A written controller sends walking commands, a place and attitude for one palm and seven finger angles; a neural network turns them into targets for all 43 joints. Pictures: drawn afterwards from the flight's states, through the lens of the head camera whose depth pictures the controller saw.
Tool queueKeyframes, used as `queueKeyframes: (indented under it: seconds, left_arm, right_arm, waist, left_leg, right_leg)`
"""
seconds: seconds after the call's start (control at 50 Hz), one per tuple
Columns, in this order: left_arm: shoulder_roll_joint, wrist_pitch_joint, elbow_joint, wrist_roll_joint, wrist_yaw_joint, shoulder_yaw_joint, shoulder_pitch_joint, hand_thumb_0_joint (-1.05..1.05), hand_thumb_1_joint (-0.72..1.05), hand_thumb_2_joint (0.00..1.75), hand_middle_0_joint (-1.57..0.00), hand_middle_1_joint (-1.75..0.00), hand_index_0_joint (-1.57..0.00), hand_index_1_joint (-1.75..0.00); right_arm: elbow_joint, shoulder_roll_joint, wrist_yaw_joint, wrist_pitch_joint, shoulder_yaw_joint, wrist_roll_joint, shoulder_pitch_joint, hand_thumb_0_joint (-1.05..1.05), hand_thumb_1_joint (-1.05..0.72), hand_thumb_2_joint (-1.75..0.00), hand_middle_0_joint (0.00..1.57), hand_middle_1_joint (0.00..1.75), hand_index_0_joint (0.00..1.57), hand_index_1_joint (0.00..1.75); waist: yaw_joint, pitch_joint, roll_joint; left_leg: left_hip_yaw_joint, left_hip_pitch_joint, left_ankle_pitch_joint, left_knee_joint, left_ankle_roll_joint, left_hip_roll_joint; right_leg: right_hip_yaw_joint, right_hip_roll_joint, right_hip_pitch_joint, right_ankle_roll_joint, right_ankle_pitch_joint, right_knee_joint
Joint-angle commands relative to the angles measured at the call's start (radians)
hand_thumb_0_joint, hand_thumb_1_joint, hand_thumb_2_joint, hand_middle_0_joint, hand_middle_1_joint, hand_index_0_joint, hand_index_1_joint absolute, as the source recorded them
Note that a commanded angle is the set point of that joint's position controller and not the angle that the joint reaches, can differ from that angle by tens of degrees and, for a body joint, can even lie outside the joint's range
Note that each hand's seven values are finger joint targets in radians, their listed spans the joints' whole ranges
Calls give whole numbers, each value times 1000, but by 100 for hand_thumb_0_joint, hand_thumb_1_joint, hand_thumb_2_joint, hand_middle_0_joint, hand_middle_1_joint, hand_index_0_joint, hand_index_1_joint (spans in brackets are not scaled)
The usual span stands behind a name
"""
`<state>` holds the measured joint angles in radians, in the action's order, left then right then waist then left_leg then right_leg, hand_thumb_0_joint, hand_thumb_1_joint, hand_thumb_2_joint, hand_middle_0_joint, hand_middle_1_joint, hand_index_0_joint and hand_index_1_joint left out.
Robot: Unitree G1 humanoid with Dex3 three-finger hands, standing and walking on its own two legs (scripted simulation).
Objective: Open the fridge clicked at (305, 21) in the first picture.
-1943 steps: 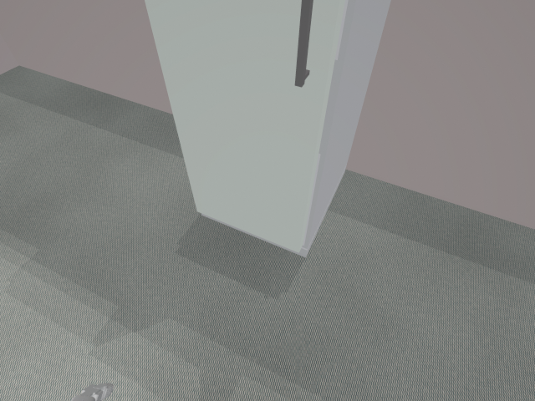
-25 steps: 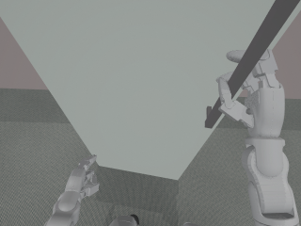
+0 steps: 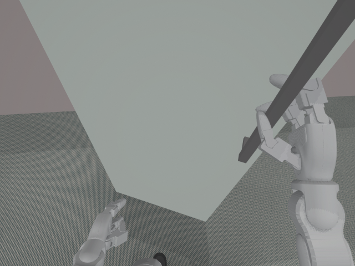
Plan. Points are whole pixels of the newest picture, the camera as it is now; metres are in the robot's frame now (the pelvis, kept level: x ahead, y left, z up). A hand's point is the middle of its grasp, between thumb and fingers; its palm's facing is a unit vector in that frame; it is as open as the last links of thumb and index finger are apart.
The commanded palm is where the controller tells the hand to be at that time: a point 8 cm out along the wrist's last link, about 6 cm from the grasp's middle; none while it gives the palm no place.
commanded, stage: walk backward, drawing the door open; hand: right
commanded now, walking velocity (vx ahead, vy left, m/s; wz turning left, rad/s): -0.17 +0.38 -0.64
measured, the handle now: (285, 87) +0.35 -0.09 +0.26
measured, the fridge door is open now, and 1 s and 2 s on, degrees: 25 58 75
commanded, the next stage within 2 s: stop walking and hold the door back in 1.42 s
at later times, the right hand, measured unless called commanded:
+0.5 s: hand (231, 217) +0.18 -0.02 +0.20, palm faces +0.16 +0.95 -0.26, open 7.7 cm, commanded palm +0.14 -0.07 +0.21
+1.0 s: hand out of the picture +0.08 +0.08 +0.20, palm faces +0.47 +0.85 -0.25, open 7.9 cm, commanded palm +0.03 +0.04 +0.20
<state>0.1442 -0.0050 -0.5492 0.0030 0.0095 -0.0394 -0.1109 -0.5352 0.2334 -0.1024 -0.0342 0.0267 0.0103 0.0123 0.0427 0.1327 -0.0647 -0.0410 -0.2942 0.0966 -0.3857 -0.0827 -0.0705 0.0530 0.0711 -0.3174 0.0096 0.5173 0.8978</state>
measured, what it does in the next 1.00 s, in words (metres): steps to the left, turning right: right foot, then left foot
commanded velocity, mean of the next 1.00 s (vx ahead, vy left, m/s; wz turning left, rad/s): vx -0.17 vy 0.35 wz -0.56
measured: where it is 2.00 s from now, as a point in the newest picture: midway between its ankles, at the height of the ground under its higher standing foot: outside the picture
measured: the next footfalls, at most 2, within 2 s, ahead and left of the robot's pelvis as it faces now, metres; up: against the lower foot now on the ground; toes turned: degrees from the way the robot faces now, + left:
right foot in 0.18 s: -0.09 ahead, -0.12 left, +0.00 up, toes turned -10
left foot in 0.36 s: +0.03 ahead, +0.12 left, +0.00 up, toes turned -11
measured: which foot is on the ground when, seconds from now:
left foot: down 0.00-0.22, up 0.24-0.34, down 0.36-0.70, up 0.72-0.94, down 0.96-1.00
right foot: up 0.00-0.16, down 0.18-0.36, up 0.38-0.68, down 0.70-0.96, up 0.98-1.00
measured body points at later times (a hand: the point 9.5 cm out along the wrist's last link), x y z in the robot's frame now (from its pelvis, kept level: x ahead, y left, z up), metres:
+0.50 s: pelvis -0.10 +0.11 -0.02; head -0.05 +0.13 +0.43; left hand +0.12 +0.25 -0.13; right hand +0.16 -0.07 +0.21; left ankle -0.01 +0.13 -0.75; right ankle -0.17 -0.03 -0.70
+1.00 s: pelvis -0.12 +0.30 -0.03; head -0.06 +0.28 +0.41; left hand +0.14 +0.39 -0.15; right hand +0.05 +0.03 +0.21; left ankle -0.04 +0.40 -0.76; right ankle -0.21 +0.11 -0.74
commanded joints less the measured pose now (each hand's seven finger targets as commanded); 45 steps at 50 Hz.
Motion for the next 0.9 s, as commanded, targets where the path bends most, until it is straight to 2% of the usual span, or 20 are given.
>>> queueKeyframes:
  seconds: [0.0,0.12,0.18,0.22,0.24,0.28,0.32,0.36,0.38,0.46,0.56,0.64,0.66,0.68,0.7,0.72,0.74,0.76,0.82,0.88]
  left_arm:
    - [65,58,186,-8,16,37,82,0,90,90,-20,-30,-20,-30]
    - [102,25,216,31,21,70,34,0,90,90,-20,-30,-20,-30]
    - [156,34,231,58,-10,96,47,0,90,90,-20,-30,-20,-30]
    - [123,57,197,9,-19,77,111,0,90,90,-20,-30,-20,-30]
    - [119,58,167,11,-20,85,127,0,90,90,-20,-30,-20,-30]
    - [138,67,159,31,-29,99,96,0,90,90,-20,-30,-20,-30]
    - [131,89,165,58,-31,106,64,0,90,90,-20,-30,-20,-30]
    - [111,104,161,45,-21,101,36,0,90,90,-20,-30,-20,-30]
    - [113,99,161,38,-26,115,36,0,90,90,-20,-30,-20,-30]
    - [67,58,161,9,-16,59,84,0,90,90,-20,-30,-20,-30]
    - [78,40,176,-2,-4,49,64,0,90,90,-20,-30,-20,-30]
    - [91,43,172,10,-13,61,-7,0,90,90,-20,-30,-20,-30]
    - [104,40,182,16,-17,71,-22,0,90,90,-20,-30,-20,-30]
    - [126,47,213,11,-22,84,-3,0,90,90,-20,-30,-20,-30]
    - [144,47,237,-2,-38,112,55,0,90,90,-20,-30,-20,-30]
    - [140,52,226,-28,-52,105,95,0,90,90,-20,-30,-20,-30]
    - [125,47,190,-4,-47,106,115,0,90,90,-20,-30,-20,-30]
    - [131,49,172,17,-33,110,53,0,90,90,-20,-30,-20,-30]
    - [158,123,155,26,-42,127,50,0,90,90,-20,-30,-20,-30]
    - [139,147,137,53,-34,119,53,0,90,90,-20,-30,-20,-30]
  right_arm:
    - [-337,64,-20,-156,-73,-35,-167,0,-90,-90,45,140,45,140]
    - [-349,29,-12,-139,18,-47,-270,0,-90,-90,45,140,45,140]
    - [-302,35,22,-133,40,-40,-351,0,-90,-90,45,140,45,140]
    - [-316,43,22,-150,6,-33,-482,0,-90,-90,45,140,45,140]
    - [-240,40,23,-149,-15,-17,-430,0,-90,-90,45,140,45,140]
    - [-219,-17,37,-141,34,-28,-404,0,-90,-90,45,140,45,140]
    - [-234,-24,56,-131,74,-32,-497,0,-90,-90,45,140,45,140]
    - [-172,35,48,-119,3,-53,-408,0,-90,-90,45,140,45,140]
    - [-201,27,47,-115,2,-49,-388,0,-90,-90,45,140,45,140]
    - [-253,28,27,-137,-4,-39,-370,0,-90,-90,45,140,45,140]
    - [-253,0,25,-123,40,-19,-322,0,-90,-90,45,140,45,140]
    - [-268,-6,35,-108,75,-4,-347,0,-90,-90,45,140,45,140]
    - [-278,-3,42,-109,88,-3,-376,0,-90,-90,45,140,45,140]
    - [-270,-12,57,-120,103,-12,-413,0,-90,-90,45,140,45,140]
    - [-229,-19,61,-114,91,0,-396,0,-90,-90,45,140,45,140]
    - [-241,-20,51,-104,59,3,-409,0,-90,-90,45,140,45,140]
    - [-247,21,52,-109,1,6,-385,0,-90,-90,45,140,45,140]
    - [-232,-9,53,-127,21,20,-349,0,-90,-90,45,140,45,140]
    - [-263,-110,73,-128,138,-5,-439,0,-90,-90,45,140,45,140]
    - [-214,-70,102,-148,103,-28,-466,0,-90,-90,45,140,45,140]
  waist:
    - [-60,-453,-196]
    - [-6,-472,-55]
    - [-34,-434,96]
    - [-8,-252,385]
    - [-36,-194,252]
    - [-55,-234,98]
    - [-42,-258,-54]
    - [-45,-331,-249]
    - [-61,-360,-273]
    - [-54,-403,-192]
    - [-50,-402,-170]
    - [-6,-404,-105]
    - [23,-390,-20]
    - [29,-321,199]
    - [-2,-274,316]
    - [8,-186,326]
    - [-11,-78,97]
    - [-28,-109,6]
    - [-36,-236,215]
    - [-8,-239,213]
  left_leg:
    - [134,356,-298,88,-88,-221]
    - [24,394,-258,-45,-15,-98]
    - [-31,263,-59,-206,77,28]
    - [31,68,330,-482,78,41]
    - [91,85,337,-473,64,41]
    - [89,181,180,-147,37,30]
    - [63,262,-162,62,31,-26]
    - [241,174,-224,103,-67,-233]
    - [313,157,-123,125,-96,-259]
    - [147,245,-65,109,-97,-196]
    - [104,264,40,144,-85,-170]
    - [-1,243,-3,87,117,-77]
    - [-42,199,-6,-14,206,-8]
    - [-85,177,47,-349,249,87]
    - [28,-20,356,-804,186,62]
    - [148,-120,533,-1048,99,30]
    - [231,-205,513,-1011,99,47]
    - [214,-271,471,-871,86,40]
    - [30,31,334,-387,81,85]
    - [-19,224,129,-56,96,72]
  right_leg:
    - [30,-1,13,-4,-13,-154]
    - [28,-88,231,-1,-414,-669]
    - [-102,-324,316,-72,-917,-634]
    - [-369,-506,122,-195,-991,-621]
    - [-335,-522,77,-204,-1008,-592]
    - [-239,-432,181,-109,-980,-396]
    - [-120,-205,181,-47,-484,-251]
    - [-85,-33,96,-27,45,-43]
    - [-109,-24,116,-24,62,57]
    - [-19,0,88,-17,10,16]
    - [57,-6,99,-25,-25,-182]
    - [130,-52,242,-27,-205,-603]
    - [117,-113,346,-38,-331,-795]
    - [-33,-316,308,-96,-477,-938]
    - [-230,-575,306,-185,-669,-825]
    - [-530,-705,91,-254,-901,-714]
    - [-518,-678,94,-265,-969,-679]
    - [-353,-611,270,-229,-1028,-544]
    - [-118,-379,261,-96,-840,-437]
    - [-242,-332,179,-82,-700,-376]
